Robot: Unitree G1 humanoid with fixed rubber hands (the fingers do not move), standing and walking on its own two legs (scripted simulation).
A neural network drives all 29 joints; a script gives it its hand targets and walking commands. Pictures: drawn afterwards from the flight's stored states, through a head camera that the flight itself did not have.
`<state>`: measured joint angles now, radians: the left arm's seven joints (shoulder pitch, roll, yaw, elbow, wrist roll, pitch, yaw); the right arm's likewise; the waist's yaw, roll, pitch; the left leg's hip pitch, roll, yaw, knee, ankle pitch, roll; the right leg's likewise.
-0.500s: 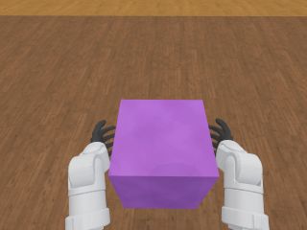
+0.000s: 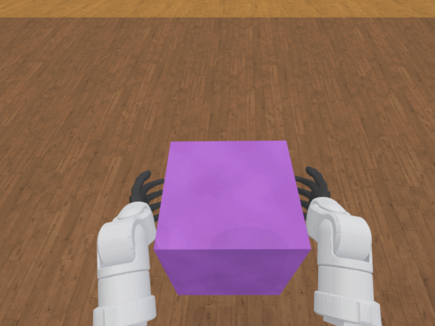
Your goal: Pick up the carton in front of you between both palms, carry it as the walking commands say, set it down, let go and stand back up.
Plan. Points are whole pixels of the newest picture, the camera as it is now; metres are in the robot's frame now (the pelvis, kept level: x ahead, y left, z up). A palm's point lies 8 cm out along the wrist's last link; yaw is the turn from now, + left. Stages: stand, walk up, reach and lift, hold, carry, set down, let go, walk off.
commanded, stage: carry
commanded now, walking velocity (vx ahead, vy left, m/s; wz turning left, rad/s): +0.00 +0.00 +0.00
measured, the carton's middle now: (228, 222) +0.33 +0.00 +0.03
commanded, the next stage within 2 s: none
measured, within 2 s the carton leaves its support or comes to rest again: neither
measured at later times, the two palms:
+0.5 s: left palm (136, 214) +0.31 +0.16 +0.09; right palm (312, 210) +0.31 -0.14 +0.10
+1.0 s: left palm (137, 209) +0.32 +0.16 +0.10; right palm (310, 207) +0.32 -0.14 +0.10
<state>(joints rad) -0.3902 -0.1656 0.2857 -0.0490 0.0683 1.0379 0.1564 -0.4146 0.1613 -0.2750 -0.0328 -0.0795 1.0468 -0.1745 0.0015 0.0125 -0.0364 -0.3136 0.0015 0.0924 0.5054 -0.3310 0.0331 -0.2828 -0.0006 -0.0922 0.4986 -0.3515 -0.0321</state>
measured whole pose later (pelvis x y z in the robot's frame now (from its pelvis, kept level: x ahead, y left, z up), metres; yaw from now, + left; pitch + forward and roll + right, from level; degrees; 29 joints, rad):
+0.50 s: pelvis +0.00 +0.01 +0.00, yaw +0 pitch +1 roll +0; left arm -0.37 -0.16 0.27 -0.06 0.07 1.03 0.17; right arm -0.39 0.16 -0.27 -0.04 -0.07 1.03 -0.17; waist -0.01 0.00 -0.05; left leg -0.32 -0.01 0.10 0.50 -0.33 0.04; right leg -0.29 -0.01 -0.09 0.50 -0.35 -0.02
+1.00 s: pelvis +0.01 +0.01 +0.00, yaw +0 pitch +1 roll +0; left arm -0.37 -0.16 0.27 -0.08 0.06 1.03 0.17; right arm -0.38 0.17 -0.27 -0.05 -0.07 1.02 -0.17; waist 0.00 0.00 -0.05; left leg -0.32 -0.01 0.10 0.52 -0.35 0.05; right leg -0.30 -0.02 -0.08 0.52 -0.37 -0.02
